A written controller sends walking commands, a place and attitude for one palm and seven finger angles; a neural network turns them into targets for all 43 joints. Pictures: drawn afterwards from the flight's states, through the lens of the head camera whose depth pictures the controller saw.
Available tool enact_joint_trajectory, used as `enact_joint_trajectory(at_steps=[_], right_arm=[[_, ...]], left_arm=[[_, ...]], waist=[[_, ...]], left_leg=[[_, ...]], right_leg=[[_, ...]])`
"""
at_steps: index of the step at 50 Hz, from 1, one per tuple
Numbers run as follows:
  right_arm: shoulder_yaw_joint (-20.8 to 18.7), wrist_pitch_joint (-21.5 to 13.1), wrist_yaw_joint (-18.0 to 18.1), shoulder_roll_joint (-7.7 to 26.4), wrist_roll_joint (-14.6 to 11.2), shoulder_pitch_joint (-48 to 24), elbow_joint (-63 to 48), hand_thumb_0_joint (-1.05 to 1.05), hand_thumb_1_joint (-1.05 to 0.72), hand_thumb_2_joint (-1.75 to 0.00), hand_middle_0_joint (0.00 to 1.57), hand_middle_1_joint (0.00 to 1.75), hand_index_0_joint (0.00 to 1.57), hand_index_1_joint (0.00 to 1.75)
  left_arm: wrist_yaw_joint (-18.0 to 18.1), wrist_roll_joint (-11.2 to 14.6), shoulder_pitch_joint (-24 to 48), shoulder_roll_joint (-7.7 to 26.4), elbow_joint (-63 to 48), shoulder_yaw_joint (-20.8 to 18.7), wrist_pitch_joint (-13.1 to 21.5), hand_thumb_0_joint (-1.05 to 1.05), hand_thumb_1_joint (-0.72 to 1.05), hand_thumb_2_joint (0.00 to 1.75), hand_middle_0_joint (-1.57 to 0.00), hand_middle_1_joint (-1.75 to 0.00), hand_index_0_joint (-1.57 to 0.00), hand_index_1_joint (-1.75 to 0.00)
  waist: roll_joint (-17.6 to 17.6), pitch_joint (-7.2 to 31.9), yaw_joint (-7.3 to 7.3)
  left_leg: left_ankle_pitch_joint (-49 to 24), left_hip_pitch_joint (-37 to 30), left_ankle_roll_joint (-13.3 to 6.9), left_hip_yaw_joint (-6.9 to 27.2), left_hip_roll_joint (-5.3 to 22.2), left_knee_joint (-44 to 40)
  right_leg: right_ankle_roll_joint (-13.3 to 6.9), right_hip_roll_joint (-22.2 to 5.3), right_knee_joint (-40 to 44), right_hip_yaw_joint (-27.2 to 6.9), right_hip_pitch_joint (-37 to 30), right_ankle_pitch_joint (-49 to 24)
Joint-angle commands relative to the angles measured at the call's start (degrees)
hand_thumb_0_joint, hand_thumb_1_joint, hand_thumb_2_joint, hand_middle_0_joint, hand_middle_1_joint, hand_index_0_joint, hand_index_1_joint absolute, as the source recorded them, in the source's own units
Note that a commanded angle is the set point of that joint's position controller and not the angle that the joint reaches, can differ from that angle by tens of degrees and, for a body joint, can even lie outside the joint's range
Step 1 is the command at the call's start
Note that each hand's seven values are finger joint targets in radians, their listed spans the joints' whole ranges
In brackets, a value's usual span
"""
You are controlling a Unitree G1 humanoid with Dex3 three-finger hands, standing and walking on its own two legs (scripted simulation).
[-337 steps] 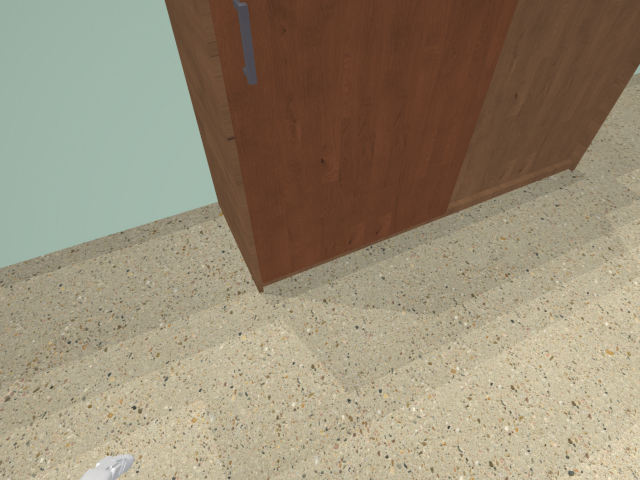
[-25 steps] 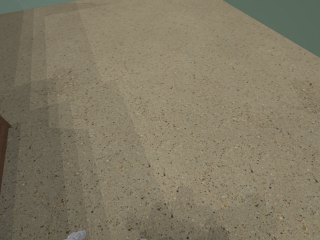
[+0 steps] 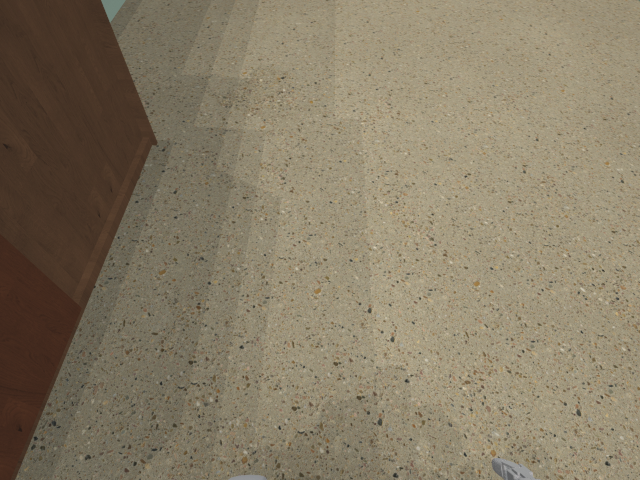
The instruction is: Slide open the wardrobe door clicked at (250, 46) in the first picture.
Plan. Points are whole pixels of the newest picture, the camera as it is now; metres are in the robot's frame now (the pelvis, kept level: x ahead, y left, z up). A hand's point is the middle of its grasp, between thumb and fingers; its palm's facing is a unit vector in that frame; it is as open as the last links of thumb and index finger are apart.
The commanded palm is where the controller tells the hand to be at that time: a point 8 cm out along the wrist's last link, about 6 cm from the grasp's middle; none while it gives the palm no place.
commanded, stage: turn to face it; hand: left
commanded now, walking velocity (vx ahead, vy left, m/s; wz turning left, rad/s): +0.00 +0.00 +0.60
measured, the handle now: out of the picture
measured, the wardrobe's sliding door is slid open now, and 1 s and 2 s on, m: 0.00 0.00 0.00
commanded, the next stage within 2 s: none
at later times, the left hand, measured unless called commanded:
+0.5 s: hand out of the picture +0.11 +0.20 -0.12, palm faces +0.26 -0.92 -0.30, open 7.4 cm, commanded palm none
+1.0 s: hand out of the picture -0.10 +0.20 -0.17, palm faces +0.62 -0.74 -0.26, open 7.4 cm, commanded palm none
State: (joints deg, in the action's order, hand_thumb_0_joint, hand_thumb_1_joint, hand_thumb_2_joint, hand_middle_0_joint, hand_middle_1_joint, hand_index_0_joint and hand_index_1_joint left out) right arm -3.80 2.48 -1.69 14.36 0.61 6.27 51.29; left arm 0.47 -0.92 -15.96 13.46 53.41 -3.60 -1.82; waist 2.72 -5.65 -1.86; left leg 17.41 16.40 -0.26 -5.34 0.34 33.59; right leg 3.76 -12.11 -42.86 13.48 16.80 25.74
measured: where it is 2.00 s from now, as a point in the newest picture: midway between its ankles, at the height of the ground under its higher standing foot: outside the picture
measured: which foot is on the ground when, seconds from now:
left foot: down 0.00-0.44, up 0.46-0.90, down 0.92-1.00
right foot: up 0.00-0.42, down 0.44-0.92, up 0.94-1.00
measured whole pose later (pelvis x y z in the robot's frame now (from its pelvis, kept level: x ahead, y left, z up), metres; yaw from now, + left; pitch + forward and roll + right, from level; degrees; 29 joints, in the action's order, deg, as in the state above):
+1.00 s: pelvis +0.01 +0.01 +0.00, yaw +36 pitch +0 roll +0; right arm -3.1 1.4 -1.4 13.9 0.6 6.6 50.3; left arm 0.9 -0.9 -14.8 15.8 53.9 -4.4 -4.0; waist 3.1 -5.6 -1.9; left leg 18.6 18.1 -3.0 -4.7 -0.3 36.5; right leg 4.8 -9.4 -59.3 7.4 22.6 32.1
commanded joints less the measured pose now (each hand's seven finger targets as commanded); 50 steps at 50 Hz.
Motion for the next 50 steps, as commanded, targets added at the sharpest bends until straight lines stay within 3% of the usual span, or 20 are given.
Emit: enact_joint_trajectory(at_steps=[1, 2, 5, 14, 17, 19, 20, 21, 22, 23, 24, 26, 29, 40, 43, 44, 45, 46, 47, 50], right_arm=[[-3.5, -1.3, 1.8, 14.1, 0.3, 11.9, -0.4, 0.0, -0.9, -0.9, 0.2, 0.3, 0.2, 0.3], [-3.2, -1.5, 2.2, 12.8, 0.4, 8.7, -1.3, 0.0, -0.9, -0.9, 0.2, 0.3, 0.2, 0.3], [-2.0, -1.9, 2.3, 10.2, 0.4, 3.5, -3.1, 0.0, -0.9, -0.9, 0.2, 0.3, 0.2, 0.3], [-2.7, -1.6, 2.1, 10.8, 0.8, 6.5, -3.1, 0.0, -0.9, -0.9, 0.2, 0.3, 0.2, 0.3], [-3.0, -1.4, 2.1, 10.8, 0.9, 5.8, -3.5, 0.0, -0.9, -0.9, 0.2, 0.3, 0.2, 0.3], [-3.1, -1.2, 2.0, 10.7, 0.7, 4.4, -3.8, 0.0, -0.9, -0.9, 0.2, 0.3, 0.2, 0.3], [-3.1, -1.2, 1.9, 10.2, 0.3, 4.0, -4.1, 0.0, -0.9, -0.9, 0.2, 0.3, 0.2, 0.3], [-2.8, -1.4, 1.6, 7.5, -0.2, 4.8, -4.5, 0.0, -0.9, -0.9, 0.2, 0.3, 0.2, 0.3], [-2.1, -1.5, 1.5, 3.4, -0.4, 6.2, -5.8, 0.0, -0.9, -0.9, 0.2, 0.3, 0.2, 0.3], [-2.9, -0.9, 1.7, 6.5, 0.0, 5.4, -6.0, 0.0, -0.9, -0.9, 0.2, 0.3, 0.2, 0.3], [-3.1, -0.2, 1.5, 6.8, 0.4, 5.8, -4.6, 0.0, -0.9, -0.9, 0.2, 0.3, 0.2, 0.3], [-3.0, 0.7, 0.7, 6.0, 0.8, 6.6, -2.4, 0.0, -0.9, -0.9, 0.2, 0.3, 0.2, 0.3], [-2.5, 1.0, -0.1, 4.8, 0.7, 7.1, -1.7, 0.0, -0.9, -0.9, 0.2, 0.3, 0.2, 0.3], [-0.8, 0.4, -0.3, 3.2, 0.1, -1.0, -3.8, 0.0, -0.9, -0.9, 0.2, 0.3, 0.2, 0.3], [-0.9, -0.6, -0.1, 4.2, 0.2, 2.2, -3.7, 0.0, -0.9, -0.9, 0.2, 0.3, 0.2, 0.3], [-1.4, -1.0, -0.1, 5.9, 0.4, 5.6, -3.0, 0.0, -0.9, -0.9, 0.2, 0.3, 0.2, 0.3], [-2.8, -1.7, 0.2, 11.7, 0.7, 10.1, -2.4, 0.0, -0.9, -0.9, 0.2, 0.3, 0.2, 0.3], [-4.1, -1.7, 0.8, 17.3, 0.2, 13.2, -1.8, 0.0, -0.9, -0.9, 0.2, 0.3, 0.2, 0.3], [-3.7, -1.2, 1.0, 16.6, 0.0, 14.7, -0.6, 0.0, -0.9, -0.9, 0.2, 0.3, 0.2, 0.3], [-2.3, -1.6, 2.4, 11.4, 0.5, 7.0, -2.6, 0.0, -0.9, -0.9, 0.2, 0.3, 0.2, 0.3]], left_arm=[[0.9, -0.2, 6.5, 6.0, -7.9, -1.3, -0.1, 0.0, 0.9, 0.9, -0.2, -0.3, -0.2, -0.3], [0.8, 0.0, 6.8, 5.7, -7.3, -1.7, -0.1, 0.0, 0.9, 0.9, -0.2, -0.3, -0.2, -0.3], [0.1, 0.0, 5.0, 6.3, -5.9, -1.8, 0.1, 0.0, 0.9, 0.9, -0.2, -0.3, -0.2, -0.3], [0.5, 0.3, 10.5, 5.5, -9.3, -1.2, 0.1, 0.0, 0.9, 0.9, -0.2, -0.3, -0.2, -0.3], [0.6, 0.7, 9.6, 4.9, -9.8, -0.9, 0.7, 0.0, 0.9, 0.9, -0.2, -0.3, -0.2, -0.3], [0.7, 0.9, 6.4, 5.3, -9.2, -1.0, 1.3, 0.0, 0.9, 0.9, -0.2, -0.3, -0.2, -0.3], [0.8, 0.9, 3.9, 6.1, -8.6, -1.2, 1.8, 0.0, 0.9, 0.9, -0.2, -0.3, -0.2, -0.3], [1.2, 0.4, 1.3, 9.4, -8.1, -1.8, 2.5, 0.0, 0.9, 0.9, -0.2, -0.3, -0.2, -0.3], [1.7, -0.5, 0.3, 15.1, -8.1, -3.0, 2.9, 0.0, 0.9, 0.9, -0.2, -0.3, -0.2, -0.3], [1.8, -0.1, -0.4, 15.6, -8.4, -2.9, 2.5, 0.0, 0.9, 0.9, -0.2, -0.3, -0.2, -0.3], [2.0, 0.0, 3.0, 11.9, -8.9, -2.4, 2.6, 0.0, 0.9, 0.9, -0.2, -0.3, -0.2, -0.3], [1.7, 0.1, 8.6, 8.9, -9.8, -1.2, 2.3, 0.0, 0.9, 0.9, -0.2, -0.3, -0.2, -0.3], [1.5, -0.1, 7.4, 7.2, -9.2, -0.7, 2.8, 0.0, 0.9, 0.9, -0.2, -0.3, -0.2, -0.3], [1.3, -0.9, 0.0, 10.9, -5.6, -2.1, 1.8, 0.0, 0.9, 0.9, -0.2, -0.3, -0.2, -0.3], [1.2, -0.6, 0.7, 11.6, -4.9, -2.6, 1.5, 0.0, 0.9, 0.9, -0.2, -0.3, -0.2, -0.3], [1.0, -0.1, 0.9, 11.4, -5.0, -2.7, 1.3, 0.0, 0.9, 0.9, -0.2, -0.3, -0.2, -0.3], [0.7, 0.4, 0.5, 9.1, -6.2, -2.5, 1.0, 0.0, 0.9, 0.9, -0.2, -0.3, -0.2, -0.3], [0.4, 0.5, 2.9, 5.2, -9.0, -1.1, 0.9, 0.0, 0.9, 0.9, -0.2, -0.3, -0.2, -0.3], [0.8, 0.0, 5.0, 7.0, -9.2, -1.1, 0.1, 0.0, 0.9, 0.9, -0.2, -0.3, -0.2, -0.3], [0.7, -0.1, 7.0, 6.9, -6.9, -1.7, 0.0, 0.0, 0.9, 0.9, -0.2, -0.3, -0.2, -0.3]], waist=[[-13.9, 12.4, 6.66], [-15.4, 10.2, 5.64], [-12.1, 7.6, 2.95], [-11.1, 7.3, 4.16], [-12.3, 9.4, 3.69], [-11.7, 10.2, 1.99], [-9.8, 11.1, 0.59], [-2.3, 13.0, -0.56], [15.4, 13.9, -0.86], [11.3, 13.3, -1.11], [7.5, 10.7, 0.72], [6.7, 5.6, 2.96], [8.4, 4.8, 3.31], [10.5, 6.2, -0.77], [8.4, 9.2, 0.99], [3.9, 11.2, 3.06], [-9.2, 14.8, 5.74], [-23.6, 14.7, 7.06], [-16.4, 15.2, 7.23], [-13.7, 8.9, 5.0]], left_leg=[[-45.2, -18.4, -11.4, 21.2, 21.4, -10.5], [-41.8, -15.7, -10.6, 20.5, 18.4, -10.5], [-37.8, -10.7, -7.6, 15.7, 12.6, -11.4], [-30.2, -9.1, -9.9, 23.9, 12.0, -11.7], [-35.6, -8.2, -9.4, 26.0, 10.8, -8.3], [-35.3, -5.0, -7.7, 26.2, 9.1, -5.4], [-30.0, -1.6, -5.6, 25.4, 6.9, -2.8], [-16.6, 6.9, -2.1, 22.3, 3.2, 3.0], [13.5, 18.5, 2.8, 10.6, -5.5, 16.9], [19.3, 17.0, 3.0, 10.9, -3.3, 28.6], [14.9, 16.2, 2.7, 12.8, -1.5, 34.3], [7.8, 17.1, 3.7, 9.7, 0.2, 39.2], [3.1, 17.1, 4.9, 7.3, 1.0, 37.3], [6.4, 9.4, 4.0, -0.5, 1.8, 12.6], [0.8, 1.8, 2.7, -1.7, 1.2, 0.0], [-6.9, -6.2, 2.0, -1.1, 0.9, -7.4], [-20.5, -17.5, -2.1, 12.2, 10.2, -11.3], [-46.5, -21.7, -9.1, 28.5, 22.9, -11.9], [-46.3, -20.2, -12.0, 25.2, 24.4, -10.4], [-36.9, -12.9, -9.1, 20.0, 16.3, -11.6]], right_leg=[[1.5, 3.0, -24.6, -10.8, 18.6, 8.4], [1.8, 3.3, -25.8, -11.7, 19.1, 4.9], [2.3, 4.7, -24.8, -12.3, 15.9, -1.9], [2.7, 7.9, -11.0, -13.5, 12.5, -1.1], [2.0, 10.1, -0.8, -12.6, 5.9, -1.2], [1.5, 11.2, 8.7, -12.0, -1.3, -7.0], [1.4, 10.4, 16.8, -12.0, -7.5, -14.0], [-0.3, 3.4, 22.8, -17.8, -18.0, -19.7], [-7.3, -13.6, 24.3, -34.2, -24.5, -30.8], [-12.7, -19.2, 24.0, -34.8, -16.8, -35.4], [-12.8, -15.0, 24.7, -29.3, -12.0, -29.2], [-10.0, -8.4, 24.8, -21.4, -7.8, -23.9], [-8.3, -5.4, 23.6, -12.8, -9.1, -31.5], [-9.8, -9.1, 18.9, -6.1, -13.0, -38.1], [-7.5, -9.6, 11.9, -3.5, -13.0, -38.1], [-5.3, -8.4, 4.7, -1.8, -8.9, -35.5], [-1.6, -3.1, -8.4, -0.4, 3.1, -20.0], [2.0, 4.3, -19.4, -3.9, 17.2, 13.7], [1.0, 3.5, -23.6, -9.7, 17.1, 13.1], [1.7, 3.3, -27.2, -12.6, 18.5, 2.0]])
